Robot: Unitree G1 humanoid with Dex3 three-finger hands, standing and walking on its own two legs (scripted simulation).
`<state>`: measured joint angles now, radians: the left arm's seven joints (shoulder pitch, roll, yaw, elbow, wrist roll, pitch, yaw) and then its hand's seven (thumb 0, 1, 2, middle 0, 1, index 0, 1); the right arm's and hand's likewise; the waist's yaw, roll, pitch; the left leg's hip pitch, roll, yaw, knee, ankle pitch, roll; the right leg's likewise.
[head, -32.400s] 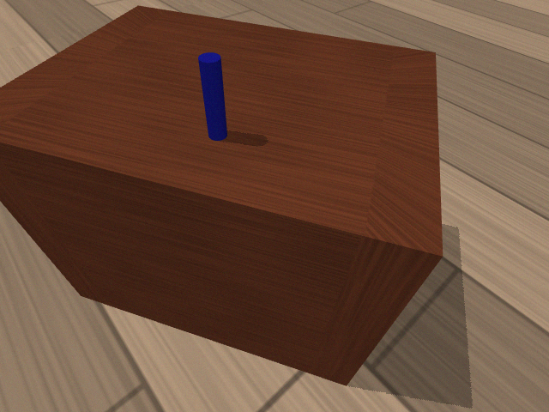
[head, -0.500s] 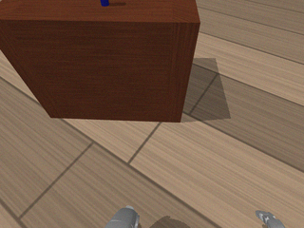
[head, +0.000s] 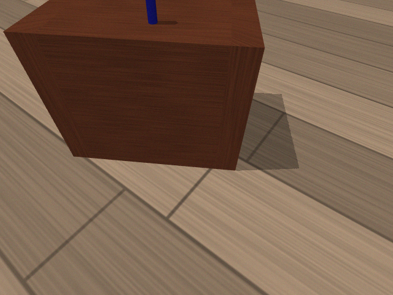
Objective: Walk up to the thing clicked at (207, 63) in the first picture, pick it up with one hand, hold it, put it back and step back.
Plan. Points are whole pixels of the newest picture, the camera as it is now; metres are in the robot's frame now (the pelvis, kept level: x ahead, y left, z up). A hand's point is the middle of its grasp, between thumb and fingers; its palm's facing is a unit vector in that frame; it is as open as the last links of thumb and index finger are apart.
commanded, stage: step back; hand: left
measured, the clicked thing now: (150, 0) +1.16 +0.22 +0.12
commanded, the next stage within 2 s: stand in 0.60 s
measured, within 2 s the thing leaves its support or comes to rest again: neither
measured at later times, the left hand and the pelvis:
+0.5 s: hand out of the picture +0.12 +0.29 -0.15, palm faces +0.01 -0.94 -0.35, open 7.4 cm; pelvis +0.04 +0.02 +0.01, yaw +0 degrees
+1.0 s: hand out of the picture +0.12 +0.28 -0.14, palm faces -0.03 -0.94 -0.33, open 7.4 cm; pelvis +0.03 +0.03 +0.02, yaw -1 degrees
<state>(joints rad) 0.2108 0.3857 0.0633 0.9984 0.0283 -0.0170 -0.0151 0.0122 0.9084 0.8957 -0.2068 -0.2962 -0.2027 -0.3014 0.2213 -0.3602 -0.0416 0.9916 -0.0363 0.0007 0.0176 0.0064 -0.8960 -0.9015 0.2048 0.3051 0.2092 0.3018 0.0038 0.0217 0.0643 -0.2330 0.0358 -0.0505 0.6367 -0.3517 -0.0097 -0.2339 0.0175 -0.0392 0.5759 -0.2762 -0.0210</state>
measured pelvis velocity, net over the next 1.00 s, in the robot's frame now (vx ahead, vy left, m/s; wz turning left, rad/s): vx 0.03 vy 0.03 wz -0.01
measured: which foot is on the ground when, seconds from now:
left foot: down 0.00-0.00, up 0.02-0.22, down 0.24-1.00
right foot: down 0.00-1.00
